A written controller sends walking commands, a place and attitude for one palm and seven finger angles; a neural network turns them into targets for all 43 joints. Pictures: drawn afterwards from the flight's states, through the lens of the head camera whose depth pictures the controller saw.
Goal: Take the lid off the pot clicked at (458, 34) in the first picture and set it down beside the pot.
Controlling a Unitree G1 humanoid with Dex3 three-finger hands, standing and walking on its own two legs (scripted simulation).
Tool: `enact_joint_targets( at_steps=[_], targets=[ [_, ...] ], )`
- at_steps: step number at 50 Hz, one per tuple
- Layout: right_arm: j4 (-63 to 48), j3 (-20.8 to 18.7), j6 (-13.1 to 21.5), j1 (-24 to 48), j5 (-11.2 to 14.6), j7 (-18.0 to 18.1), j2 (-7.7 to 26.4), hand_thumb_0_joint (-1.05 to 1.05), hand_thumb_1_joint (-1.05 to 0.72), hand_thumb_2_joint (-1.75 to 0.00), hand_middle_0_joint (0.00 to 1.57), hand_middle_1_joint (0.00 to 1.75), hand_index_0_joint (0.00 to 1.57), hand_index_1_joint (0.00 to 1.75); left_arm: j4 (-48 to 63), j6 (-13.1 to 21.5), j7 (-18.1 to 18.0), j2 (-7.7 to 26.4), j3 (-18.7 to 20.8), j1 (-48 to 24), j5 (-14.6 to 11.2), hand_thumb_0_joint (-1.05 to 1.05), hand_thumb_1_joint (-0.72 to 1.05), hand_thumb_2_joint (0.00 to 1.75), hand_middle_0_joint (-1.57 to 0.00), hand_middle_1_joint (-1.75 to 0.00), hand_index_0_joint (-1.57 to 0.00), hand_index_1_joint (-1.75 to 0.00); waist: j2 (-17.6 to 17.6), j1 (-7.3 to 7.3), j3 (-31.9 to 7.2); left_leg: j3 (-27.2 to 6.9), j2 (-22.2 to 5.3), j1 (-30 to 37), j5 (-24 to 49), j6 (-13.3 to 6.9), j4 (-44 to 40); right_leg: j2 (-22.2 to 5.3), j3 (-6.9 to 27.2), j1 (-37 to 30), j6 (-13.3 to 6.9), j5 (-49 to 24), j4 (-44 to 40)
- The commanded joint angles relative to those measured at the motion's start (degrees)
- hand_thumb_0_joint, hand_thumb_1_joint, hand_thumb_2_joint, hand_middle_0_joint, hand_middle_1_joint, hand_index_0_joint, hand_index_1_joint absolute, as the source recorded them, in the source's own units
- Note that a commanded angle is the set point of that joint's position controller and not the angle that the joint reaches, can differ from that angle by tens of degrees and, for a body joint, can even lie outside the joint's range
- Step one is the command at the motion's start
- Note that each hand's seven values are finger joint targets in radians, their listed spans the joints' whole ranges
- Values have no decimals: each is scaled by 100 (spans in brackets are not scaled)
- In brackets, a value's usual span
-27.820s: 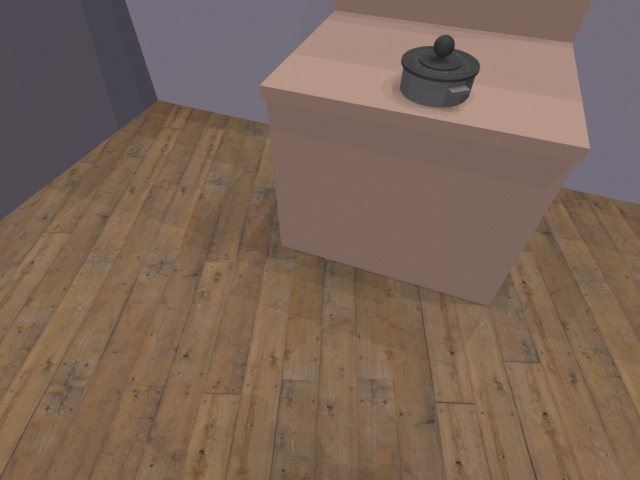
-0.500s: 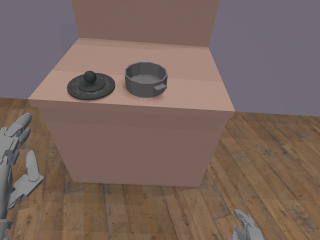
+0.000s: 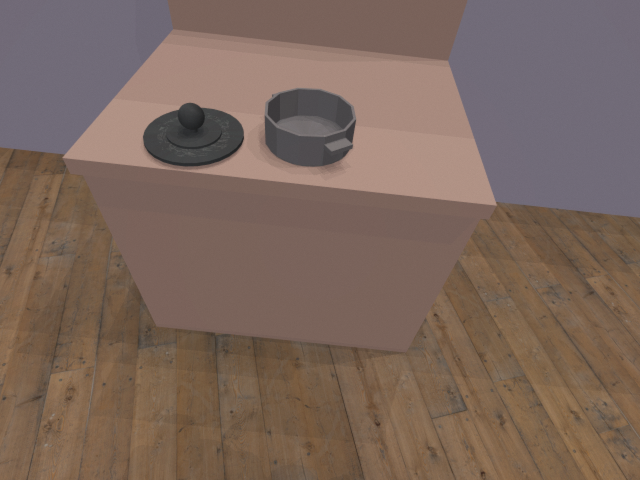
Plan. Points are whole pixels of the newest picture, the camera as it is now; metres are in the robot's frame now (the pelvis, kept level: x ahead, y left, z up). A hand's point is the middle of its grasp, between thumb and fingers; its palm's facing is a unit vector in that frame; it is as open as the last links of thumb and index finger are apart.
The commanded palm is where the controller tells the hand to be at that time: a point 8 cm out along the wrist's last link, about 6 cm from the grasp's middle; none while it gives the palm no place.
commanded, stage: stop stepping back and stand still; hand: left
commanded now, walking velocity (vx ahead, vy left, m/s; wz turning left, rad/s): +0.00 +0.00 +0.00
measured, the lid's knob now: (191, 116) +0.77 +0.27 +0.03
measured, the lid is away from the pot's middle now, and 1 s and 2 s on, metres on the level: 0.24 0.24 0.24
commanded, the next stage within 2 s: let the arm hang, fingers relaxed in 0.58 s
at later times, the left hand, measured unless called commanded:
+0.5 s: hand out of the picture +0.06 +0.18 -0.16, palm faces +0.00 -0.98 -0.19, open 7.4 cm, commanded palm none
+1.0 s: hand out of the picture +0.10 +0.18 -0.16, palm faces -0.02 -0.98 -0.20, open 7.4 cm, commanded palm none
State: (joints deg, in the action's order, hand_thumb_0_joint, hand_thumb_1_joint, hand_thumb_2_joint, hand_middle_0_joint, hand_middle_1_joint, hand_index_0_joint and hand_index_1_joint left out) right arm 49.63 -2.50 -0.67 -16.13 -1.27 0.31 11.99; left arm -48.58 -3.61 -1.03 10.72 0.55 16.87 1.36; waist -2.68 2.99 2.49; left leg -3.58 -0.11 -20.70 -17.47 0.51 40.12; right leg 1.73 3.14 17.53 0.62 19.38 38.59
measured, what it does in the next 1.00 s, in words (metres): shifts its weight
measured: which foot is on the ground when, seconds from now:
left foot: down 0.00-1.00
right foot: down 0.00-1.00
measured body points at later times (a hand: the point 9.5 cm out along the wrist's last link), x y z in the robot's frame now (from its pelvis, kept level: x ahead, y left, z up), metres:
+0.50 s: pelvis +0.04 +0.00 +0.02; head +0.06 +0.01 +0.47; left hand +0.06 +0.23 -0.14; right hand +0.05 -0.22 -0.14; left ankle +0.04 +0.13 -0.72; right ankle +0.02 -0.13 -0.72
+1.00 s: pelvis +0.05 +0.00 +0.02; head +0.09 +0.00 +0.47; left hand +0.10 +0.23 -0.14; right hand +0.06 -0.23 -0.14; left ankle +0.04 +0.13 -0.72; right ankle +0.02 -0.13 -0.72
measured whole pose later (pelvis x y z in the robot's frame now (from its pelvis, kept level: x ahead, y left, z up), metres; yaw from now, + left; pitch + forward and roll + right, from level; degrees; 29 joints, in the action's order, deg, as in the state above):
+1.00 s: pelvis +0.05 +0.00 +0.02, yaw -2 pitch -1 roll +0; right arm 60.1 -2.4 -0.4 -15.0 -0.7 1.9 8.1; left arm -60.6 -0.5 -1.8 10.2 1.4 12.4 0.5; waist -0.6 1.1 4.7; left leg -1.7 -0.9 -11.3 -17.1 0.8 29.3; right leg 1.7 4.9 8.7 0.3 17.8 27.5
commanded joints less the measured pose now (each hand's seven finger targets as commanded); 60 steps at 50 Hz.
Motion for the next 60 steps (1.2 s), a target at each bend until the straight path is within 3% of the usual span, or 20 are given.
enact_joint_targets(
  at_steps=[1, 2, 3, 4, 5, 8, 9, 18, 19, 25, 30, 38, 41, 46, 48, 52, 60],
  targets=[
    [-56, -129, 178, -295, 5, 75, 586, 0, -90, -90, 20, 30, 20, 30, 62, 386, -12, 889, 265, -256, -97, 0, 90, 90, -20, -30, -20, -30, 1386, -136, -64, -554, -525, 508, 496, -366, -1451, -330, 448, 137, -430, -371, -1119],
    [-2, -129, 188, -251, 7, 103, 659, 0, -90, -90, 20, 30, 20, 30, -146, 370, 9, 884, 231, -71, -117, 0, 90, 90, -20, -30, -20, -30, 1713, -247, -178, -832, -712, 301, 283, -477, -1816, -209, 172, -264, -341, -422, -937],
    [28, -142, 187, -212, 20, 124, 697, 0, -90, -90, 20, 30, 20, 30, -337, 369, 20, 825, 203, 88, -118, 0, 90, 90, -20, -30, -20, -30, 1663, -330, -276, -925, -781, 164, 108, -533, -1994, -152, 31, -576, -291, -470, -881],
    [49, -146, 161, -160, 39, 141, 710, 0, -90, -90, 20, 30, 20, 30, -473, 361, 21, 779, 155, 201, -108, 0, 90, 90, -20, -30, -20, -30, 1307, -378, -166, -950, -793, 65, -73, -544, -2053, -163, 21, -654, -276, -481, -1006],
    [128, -144, 157, -227, 57, 146, 662, 0, -90, -90, 20, 30, 20, 30, -612, 372, 15, 713, 121, 250, -97, 0, 90, 90, -20, -30, -20, -30, 1000, -365, -237, -775, -686, 139, -66, -495, -1966, -212, 101, -759, -286, -612, -1157],
    [375, -131, 133, -508, 76, 147, 466, 0, -90, -90, 20, 30, 20, 30, -843, 415, -19, 684, 85, 242, -113, 0, 90, 90, -20, -30, -20, -30, 587, -250, -305, -385, -461, 509, 205, -368, -1618, -384, 315, -646, -344, -749, -1458],
    [430, -135, 111, -522, 81, 142, 415, 0, -90, -90, 20, 30, 20, 30, -891, 410, -32, 676, 75, 201, -113, 0, 90, 90, -20, -30, -20, -30, 482, -222, -111, -346, -425, 522, 228, -350, -1578, -391, 336, -482, -358, -676, -1527],
    [741, -107, 128, -529, 89, 159, 234, 0, -90, -90, 20, 30, 20, 30, -1159, 444, -119, 568, 112, 220, -116, 0, 90, 90, -20, -30, -20, -30, 93, -231, -120, -165, -403, 796, 1070, -325, -1390, -478, 374, -636, -320, -1405, -1508],
    [751, -109, 129, -489, 91, 157, 214, 0, -90, -90, 20, 30, 20, 30, -1141, 437, -125, 570, 118, 197, -106, 0, 90, 90, -20, -30, -20, -30, 237, -231, 1, -161, -395, 773, 1102, -320, -1402, -468, 372, -564, -327, -1424, -1480],
    [783, -119, 115, -298, 52, 156, 206, 0, -90, -90, 20, 30, 20, 30, -1087, 408, -129, 510, 167, -10, -87, 0, 90, 90, -20, -30, -20, -30, 307, -244, 220, -207, -434, 738, 859, -330, -1584, -422, 330, -484, -316, -1177, -1459],
    [743, -125, 124, -220, 42, 155, 217, 0, -90, -90, 20, 30, 20, 30, -1004, 421, -115, 570, 211, -138, -87, 0, 90, 90, -20, -30, -20, -30, 465, -251, 78, -173, -428, 797, 977, -319, -1559, -431, 390, -615, -328, -1350, -1454],
    [710, -126, 136, -181, 54, 166, 288, 0, -90, -90, 20, 30, 20, 30, -925, 435, -106, 621, 231, -257, -106, 0, 90, 90, -20, -30, -20, -30, 315, -246, -128, -89, -422, 1017, 1452, -299, -1431, -465, 385, -762, -301, -1780, -1446],
    [734, -131, 122, -195, 58, 167, 268, 0, -90, -90, 20, 30, 20, 30, -922, 442, -122, 614, 226, -256, -107, 0, 90, 90, -20, -30, -20, -30, 168, -225, -114, -15, -407, 1085, 1494, -271, -1366, -489, 430, -744, -311, -1913, -1487],
    [786, -124, 121, -230, 64, 173, 266, 0, -90, -90, 20, 30, 20, 30, -930, 430, -122, 615, 235, -249, -109, 0, 90, 90, -20, -30, -20, -30, 388, -222, -106, -42, -459, 1135, 1492, -297, -1454, -449, 361, -743, -299, -1792, -1466],
    [800, -119, 125, -257, 67, 182, 264, 0, -90, -90, 20, 30, 20, 30, -974, 440, -124, 589, 232, -206, -111, 0, 90, 90, -20, -30, -20, -30, 261, -220, -175, -37, -447, 1178, 1591, -294, -1411, -448, 378, -804, -301, -1897, -1473],
    [845, -117, 114, -241, 66, 188, 237, 0, -90, -90, 20, 30, 20, 30, -1022, 424, -125, 548, 226, -177, -112, 0, 90, 90, -20, -30, -20, -30, 378, -227, -5, -33, -456, 1159, 1457, -300, -1466, -438, 356, -696, -299, -1760, -1499],
    [916, -123, 135, -313, 81, 209, 195, 0, -90, -90, 20, 30, 20, 30, -1090, 438, -134, 489, 224, -106, -110, 0, 90, 90, -20, -30, -20, -30, 386, -215, -123, -16, -490, 1315, 1749, -320, -1448, -430, 326, -730, -285, -1959, -1456]
  ],
)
